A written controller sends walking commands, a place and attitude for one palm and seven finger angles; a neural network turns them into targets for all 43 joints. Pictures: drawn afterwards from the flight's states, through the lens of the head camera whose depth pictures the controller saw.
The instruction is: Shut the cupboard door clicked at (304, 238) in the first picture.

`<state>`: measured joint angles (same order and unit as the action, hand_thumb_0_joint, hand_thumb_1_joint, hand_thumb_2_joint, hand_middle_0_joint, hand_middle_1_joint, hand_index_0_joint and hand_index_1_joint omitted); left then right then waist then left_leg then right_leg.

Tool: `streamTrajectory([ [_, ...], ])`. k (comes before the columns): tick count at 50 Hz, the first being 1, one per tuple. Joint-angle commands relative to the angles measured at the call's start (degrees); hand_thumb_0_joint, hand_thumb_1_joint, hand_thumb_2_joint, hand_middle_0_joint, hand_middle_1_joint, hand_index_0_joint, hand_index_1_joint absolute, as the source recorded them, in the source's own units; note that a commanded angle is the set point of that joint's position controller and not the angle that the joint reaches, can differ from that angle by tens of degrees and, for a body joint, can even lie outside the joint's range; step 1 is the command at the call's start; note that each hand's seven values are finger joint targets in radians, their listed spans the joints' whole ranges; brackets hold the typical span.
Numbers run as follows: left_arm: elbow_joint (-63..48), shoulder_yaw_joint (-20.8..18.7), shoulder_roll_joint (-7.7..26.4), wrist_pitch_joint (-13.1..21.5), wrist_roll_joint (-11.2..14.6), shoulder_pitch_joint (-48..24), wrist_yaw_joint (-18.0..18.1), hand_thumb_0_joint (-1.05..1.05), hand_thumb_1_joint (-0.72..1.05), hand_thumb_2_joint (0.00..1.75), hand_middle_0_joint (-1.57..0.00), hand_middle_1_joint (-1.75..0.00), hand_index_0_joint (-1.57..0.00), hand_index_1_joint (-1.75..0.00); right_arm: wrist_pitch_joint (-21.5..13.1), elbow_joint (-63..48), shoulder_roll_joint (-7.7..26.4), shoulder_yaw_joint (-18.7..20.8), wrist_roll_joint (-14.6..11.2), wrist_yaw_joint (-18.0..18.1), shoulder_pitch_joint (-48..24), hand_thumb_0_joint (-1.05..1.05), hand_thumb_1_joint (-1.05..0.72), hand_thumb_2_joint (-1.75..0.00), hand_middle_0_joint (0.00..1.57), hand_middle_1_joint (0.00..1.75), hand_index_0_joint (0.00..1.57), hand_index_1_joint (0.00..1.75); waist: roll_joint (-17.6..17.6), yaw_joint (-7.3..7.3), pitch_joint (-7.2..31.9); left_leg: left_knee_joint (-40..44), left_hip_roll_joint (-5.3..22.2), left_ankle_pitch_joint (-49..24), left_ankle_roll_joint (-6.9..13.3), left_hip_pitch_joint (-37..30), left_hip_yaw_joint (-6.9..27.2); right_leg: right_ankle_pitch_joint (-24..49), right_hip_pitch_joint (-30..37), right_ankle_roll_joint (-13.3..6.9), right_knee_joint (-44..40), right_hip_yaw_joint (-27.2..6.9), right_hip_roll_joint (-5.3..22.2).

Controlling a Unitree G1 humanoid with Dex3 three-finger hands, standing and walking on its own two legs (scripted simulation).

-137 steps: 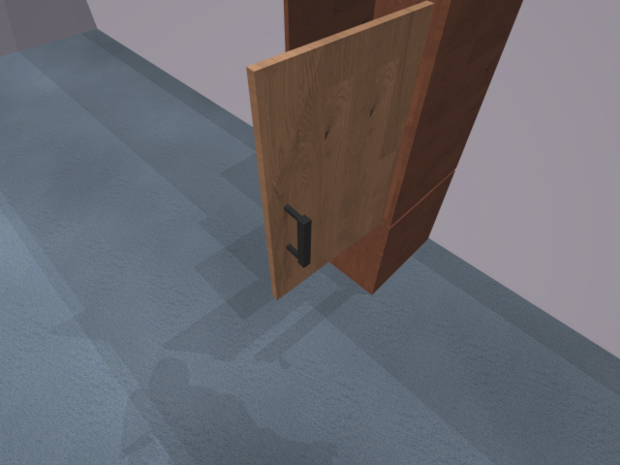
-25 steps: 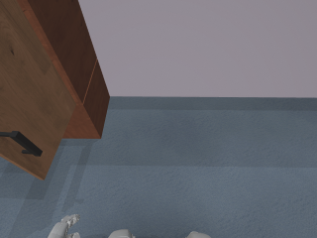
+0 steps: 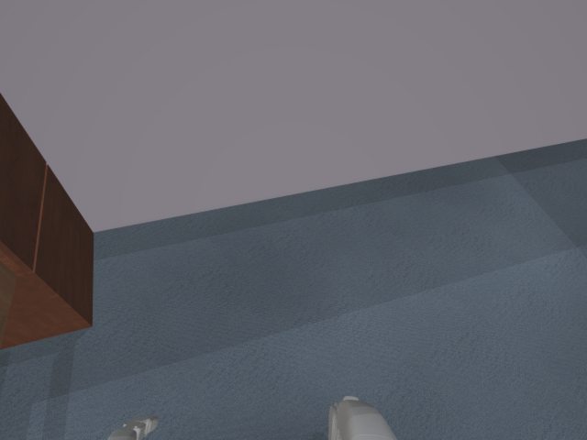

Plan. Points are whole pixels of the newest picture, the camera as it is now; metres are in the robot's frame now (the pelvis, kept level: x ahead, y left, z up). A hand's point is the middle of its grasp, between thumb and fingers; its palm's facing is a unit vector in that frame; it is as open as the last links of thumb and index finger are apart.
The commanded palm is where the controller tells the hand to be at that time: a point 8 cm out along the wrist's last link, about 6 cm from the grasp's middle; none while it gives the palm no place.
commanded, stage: walk to a spot facing it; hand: left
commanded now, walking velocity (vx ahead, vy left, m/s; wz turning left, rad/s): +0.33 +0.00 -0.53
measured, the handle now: out of the picture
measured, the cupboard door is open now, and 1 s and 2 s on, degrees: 86 86 86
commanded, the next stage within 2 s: turn to face it in 1.06 s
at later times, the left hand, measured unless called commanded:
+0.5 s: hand (242, 355) +0.27 +0.09 -0.16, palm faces -0.15 -0.96 -0.23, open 7.2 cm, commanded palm none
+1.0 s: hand (270, 246) +0.50 +0.06 -0.18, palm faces -0.21 -0.97 -0.13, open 7.4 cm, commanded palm none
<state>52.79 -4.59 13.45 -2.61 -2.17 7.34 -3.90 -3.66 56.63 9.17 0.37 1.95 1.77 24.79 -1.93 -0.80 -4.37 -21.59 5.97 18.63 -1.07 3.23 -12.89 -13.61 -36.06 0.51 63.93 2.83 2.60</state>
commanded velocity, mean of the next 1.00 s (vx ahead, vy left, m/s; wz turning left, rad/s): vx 0.36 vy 0.00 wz -0.19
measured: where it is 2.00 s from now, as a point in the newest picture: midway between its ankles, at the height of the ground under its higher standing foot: (347, 298)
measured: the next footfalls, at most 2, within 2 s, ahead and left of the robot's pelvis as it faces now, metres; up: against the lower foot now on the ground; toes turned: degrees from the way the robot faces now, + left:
right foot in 0.20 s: +0.19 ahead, -0.14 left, +0.00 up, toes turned -14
left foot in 0.78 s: +0.50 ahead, -0.03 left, +0.00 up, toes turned -7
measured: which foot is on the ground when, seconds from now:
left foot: down 0.00-0.18, up 0.20-0.76, down 0.78-1.00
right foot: up 0.00-0.18, down 0.20-0.78, up 0.80-1.00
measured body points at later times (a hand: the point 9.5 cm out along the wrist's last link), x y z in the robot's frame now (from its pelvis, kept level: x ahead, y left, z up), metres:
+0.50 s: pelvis +0.19 -0.09 +0.00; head +0.23 -0.11 +0.45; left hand +0.27 +0.14 -0.15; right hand +0.22 -0.34 -0.15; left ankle +0.28 +0.07 -0.67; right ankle +0.16 -0.13 -0.74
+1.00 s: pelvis +0.44 -0.10 +0.00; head +0.48 -0.09 +0.45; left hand +0.51 +0.11 -0.17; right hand +0.40 -0.34 -0.15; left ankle +0.46 -0.02 -0.74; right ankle +0.42 -0.25 -0.66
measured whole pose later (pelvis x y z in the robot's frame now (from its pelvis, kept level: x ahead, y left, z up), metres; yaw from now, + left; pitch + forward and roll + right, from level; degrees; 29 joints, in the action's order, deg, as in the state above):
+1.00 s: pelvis +0.44 -0.10 +0.00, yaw -17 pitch +0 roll +0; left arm 60.5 -3.5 9.3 1.2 -2.1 15.4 -1.2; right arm -4.7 61.0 9.7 3.0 1.2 1.5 15.8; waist -2.3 2.0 -3.7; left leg -24.1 0.5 14.1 3.5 10.0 -10.3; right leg -13.5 -32.4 -0.7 64.2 0.6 5.3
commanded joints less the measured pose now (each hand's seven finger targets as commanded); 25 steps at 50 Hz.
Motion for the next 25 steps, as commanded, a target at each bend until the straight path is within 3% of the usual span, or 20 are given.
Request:
streamTrajectory([
  [1,-6.8,1.1,-1.2,2.0,0.5,-12.2,-0.5,0.0,0.9,0.9,-0.2,-0.3,-0.2,-0.3,-0.6,0.3,8.7,1.9,0.2,0.6,8.1,0.0,-0.9,-0.9,0.2,0.3,0.2,0.3,11.3,-3.67,-1.7,6.8,12.3,-29.7,4.9,-6.0,2.5,1.8,-5.2,-0.7,-12.6,3.8,0.8],
  [4,-6.5,1.0,-0.3,2.1,0.7,-12.7,-0.4,0.0,0.9,0.9,-0.2,-0.3,-0.2,-0.3,-0.3,1.0,9.6,2.3,0.3,0.4,7.2,0.0,-0.9,-0.9,0.2,0.3,0.2,0.3,12.6,-3.16,-2.2,5.5,14.0,-33.5,5.4,-4.7,0.0,0.1,1.8,-2.6,-20.5,5.7,-0.8],
  [6,-5.1,0.5,1.1,2.6,0.7,-7.6,0.0,0.0,0.9,0.9,-0.2,-0.3,-0.2,-0.3,-0.2,1.0,10.9,2.7,0.1,0.3,5.5,0.0,-0.9,-0.9,0.2,0.3,0.2,0.3,11.8,-0.35,0.6,-1.1,15.3,-44.8,5.2,-4.0,-1.2,-3.4,11.3,-4.7,-23.2,6.6,-2.7],
  [7,-3.1,0.0,2.1,3.1,0.7,-0.6,0.4,0.0,0.9,0.9,-0.2,-0.3,-0.2,-0.3,-0.1,0.8,11.8,2.8,-0.2,0.3,3.6,0.0,-0.9,-0.9,0.2,0.3,0.2,0.3,10.9,3.27,4.2,-9.7,14.2,-48.8,4.2,-2.4,-2.1,-3.5,21.1,-5.8,-26.6,6.9,-4.2],
  [8,0.4,-1.0,5.0,3.9,0.5,10.8,0.9,0.0,0.9,0.9,-0.2,-0.3,-0.2,-0.3,0.0,-0.2,11.9,2.9,-0.9,-0.2,0.5,0.0,-0.9,-0.9,0.2,0.3,0.2,0.3,6.8,8.75,9.1,-22.8,11.4,-45.4,1.9,5.6,-4.3,0.2,37.4,-7.1,-31.1,6.4,-4.8],
  [9,3.0,-3.0,11.9,4.4,0.3,20.1,1.9,0.0,0.9,0.9,-0.2,-0.3,-0.2,-0.3,-0.1,-1.9,8.1,2.4,-2.2,-1.0,-0.2,0.0,-0.9,-0.9,0.2,0.3,0.2,0.3,-7.1,12.28,16.2,-41.8,4.7,-11.9,-0.4,23.6,-4.1,-2.9,54.8,-11.6,-35.9,-13.4,9.8],
  [10,3.9,-3.5,15.7,4.3,1.9,21.8,2.7,0.0,0.9,0.9,-0.2,-0.3,-0.2,-0.3,0.0,-4.4,6.0,2.4,-2.6,-0.7,-3.2,0.0,-0.9,-0.9,0.2,0.3,0.2,0.3,-12.6,10.95,17.0,-58.4,-1.9,17.8,-1.6,35.9,2.8,4.7,56.0,-16.3,-45.2,-35.9,21.6],
  [11,2.3,-3.1,15.5,4.2,2.1,16.4,3.3,0.0,0.9,0.9,-0.2,-0.3,-0.2,-0.3,0.5,-4.3,7.6,3.1,-2.2,-0.7,-5.4,0.0,-0.9,-0.9,0.2,0.3,0.2,0.3,-6.7,8.69,11.6,-62.0,1.1,11.8,-0.6,37.5,10.9,-6.1,45.1,-16.2,-49.3,-34.0,21.9],
  [12,0.5,-2.1,11.8,4.2,2.0,10.4,3.5,0.0,0.9,0.9,-0.2,-0.3,-0.2,-0.3,0.7,-3.7,6.8,3.5,-1.6,-0.7,-6.8,0.0,-0.9,-0.9,0.2,0.3,0.2,0.3,-3.9,5.35,5.8,-60.9,3.3,4.6,-0.6,36.7,12.7,-12.0,34.7,-13.9,-51.6,-30.4,19.6],
  [14,-1.0,-0.4,6.3,5.0,1.3,3.8,3.9,0.0,0.9,0.9,-0.2,-0.3,-0.2,-0.3,1.9,-0.9,5.4,3.3,-0.5,-0.9,-5.0,0.0,-0.9,-0.9,0.2,0.3,0.2,0.3,-0.4,0.74,1.5,-52.8,5.1,-1.3,-1.2,29.3,12.7,-7.9,20.8,-11.1,-53.7,-19.6,14.0],
  [16,-0.1,-0.2,4.5,5.9,1.1,3.7,3.9,0.0,0.9,0.9,-0.2,-0.3,-0.2,-0.3,3.0,0.8,3.8,3.2,-0.2,-1.3,-1.5,0.0,-0.9,-0.9,0.2,0.3,0.2,0.3,-2.6,-1.57,2.0,-47.2,4.5,-4.3,-1.6,27.2,11.8,-3.0,18.8,-9.5,-54.5,-13.8,10.0],
  [18,1.5,-0.1,3.6,6.6,1.1,5.6,3.9,0.0,0.9,0.9,-0.2,-0.3,-0.2,-0.3,3.1,1.1,3.4,3.3,-0.1,-1.5,-1.5,0.0,-0.9,-0.9,0.2,0.3,0.2,0.3,-2.7,-1.88,3.3,-42.4,3.7,-6.4,-1.9,27.8,11.6,0.3,21.5,-8.6,-54.5,-12.2,7.9],
  [22,4.0,-0.1,2.4,7.7,1.5,10.8,3.8,0.0,0.9,0.9,-0.2,-0.3,-0.2,-0.3,2.7,-1.7,4.1,3.4,-0.2,-1.8,-9.1,0.0,-0.9,-0.9,0.2,0.3,0.2,0.3,-2.0,0.23,3.4,-35.6,3.0,-8.9,-2.3,35.1,12.0,9.6,31.8,-9.2,-53.8,-12.9,8.5],
  [25,6.5,0.6,1.9,8.2,1.6,15.7,4.1,0.0,0.9,0.9,-0.2,-0.3,-0.2,-0.3,1.9,-3.6,4.2,3.1,-0.5,-2.3,-16.3,0.0,-0.9,-0.9,0.2,0.3,0.2,0.3,-2.3,2.13,2.3,-30.9,1.9,-9.0,-2.1,38.9,11.2,23.7,38.7,-9.4,-51.7,-12.7,9.0],
])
